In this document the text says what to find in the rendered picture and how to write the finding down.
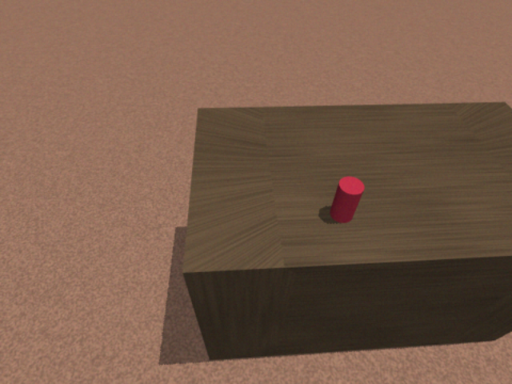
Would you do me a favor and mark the can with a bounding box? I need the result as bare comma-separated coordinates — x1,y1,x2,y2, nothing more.
330,177,365,223

